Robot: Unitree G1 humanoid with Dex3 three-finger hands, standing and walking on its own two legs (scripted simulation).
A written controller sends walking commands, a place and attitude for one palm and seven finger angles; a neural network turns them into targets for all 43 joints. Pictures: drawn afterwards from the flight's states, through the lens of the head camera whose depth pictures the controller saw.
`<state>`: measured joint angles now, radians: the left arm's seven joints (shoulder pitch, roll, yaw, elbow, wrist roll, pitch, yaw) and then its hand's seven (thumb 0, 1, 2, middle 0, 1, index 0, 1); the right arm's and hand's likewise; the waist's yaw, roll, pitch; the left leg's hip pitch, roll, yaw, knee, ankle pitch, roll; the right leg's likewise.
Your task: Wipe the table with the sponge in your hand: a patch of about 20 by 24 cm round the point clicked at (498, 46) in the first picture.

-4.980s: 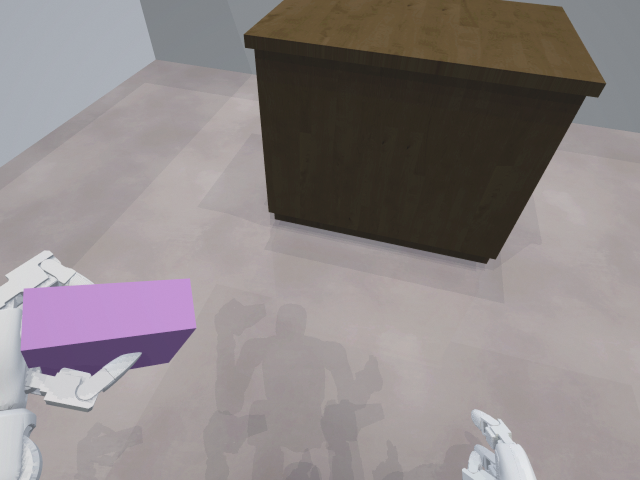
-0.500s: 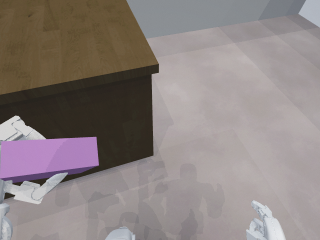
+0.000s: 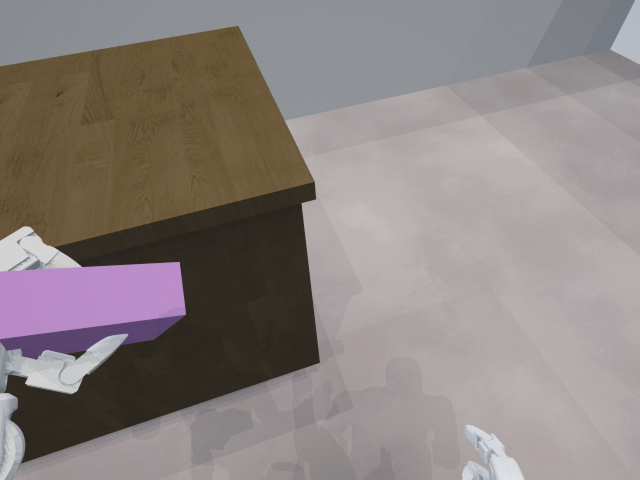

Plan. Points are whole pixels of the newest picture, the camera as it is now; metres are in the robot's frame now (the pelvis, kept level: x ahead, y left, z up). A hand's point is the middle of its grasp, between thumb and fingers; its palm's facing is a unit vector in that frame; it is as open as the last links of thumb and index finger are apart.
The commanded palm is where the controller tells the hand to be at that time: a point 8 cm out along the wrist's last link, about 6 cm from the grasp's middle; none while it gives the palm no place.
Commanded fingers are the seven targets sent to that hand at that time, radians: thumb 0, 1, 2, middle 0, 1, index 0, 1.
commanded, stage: take the last steps up to it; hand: left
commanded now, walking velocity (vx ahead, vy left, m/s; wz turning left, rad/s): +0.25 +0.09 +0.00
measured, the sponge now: (119, 310) +0.23 +0.20 +0.17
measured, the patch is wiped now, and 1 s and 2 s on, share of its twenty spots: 0.00 0.00 0.00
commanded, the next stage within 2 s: come to a stop and stand still in 0.50 s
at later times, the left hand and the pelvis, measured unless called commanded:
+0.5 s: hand (70, 221) +0.32 +0.29 +0.19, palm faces +0.42 -0.83 -0.38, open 9.0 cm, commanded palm +0.26 +0.32 +0.19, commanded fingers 0.00 0.10 1.30 -1.20 -1.60 -1.20 -1.60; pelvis +0.09 +0.04 +0.01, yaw -2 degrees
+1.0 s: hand (120, 223) +0.33 +0.24 +0.18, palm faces +0.33 -0.84 -0.44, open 9.0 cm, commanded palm +0.27 +0.30 +0.19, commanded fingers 0.00 0.10 1.30 -1.20 -1.60 -1.20 -1.60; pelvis +0.10 +0.02 +0.01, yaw -2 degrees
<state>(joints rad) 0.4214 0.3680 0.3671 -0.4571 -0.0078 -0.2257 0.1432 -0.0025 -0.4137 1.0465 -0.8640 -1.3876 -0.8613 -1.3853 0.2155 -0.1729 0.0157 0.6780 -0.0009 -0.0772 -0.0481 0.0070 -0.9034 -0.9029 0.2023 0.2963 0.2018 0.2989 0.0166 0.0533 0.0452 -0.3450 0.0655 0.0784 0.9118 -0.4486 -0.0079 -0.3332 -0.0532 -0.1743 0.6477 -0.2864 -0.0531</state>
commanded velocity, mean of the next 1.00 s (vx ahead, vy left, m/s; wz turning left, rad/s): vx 0.07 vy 0.06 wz -0.01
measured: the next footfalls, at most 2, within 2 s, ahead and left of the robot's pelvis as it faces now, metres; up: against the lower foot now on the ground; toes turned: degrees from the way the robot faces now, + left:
left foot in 0.34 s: +0.17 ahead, +0.15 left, +0.00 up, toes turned +7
right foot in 0.70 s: +0.17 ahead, -0.05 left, +0.00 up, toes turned +3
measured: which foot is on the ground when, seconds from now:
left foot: up 0.00-0.32, down 0.34-0.74, up 0.76-1.00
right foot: down 0.00-0.34, up 0.36-0.68, down 0.70-1.00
